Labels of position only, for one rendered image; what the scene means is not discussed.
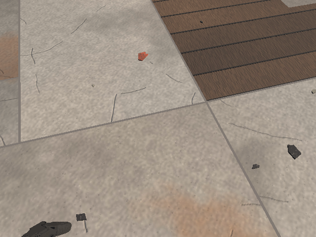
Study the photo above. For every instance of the left robot hand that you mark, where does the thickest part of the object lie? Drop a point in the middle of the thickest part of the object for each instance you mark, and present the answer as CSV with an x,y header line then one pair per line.
x,y
50,229

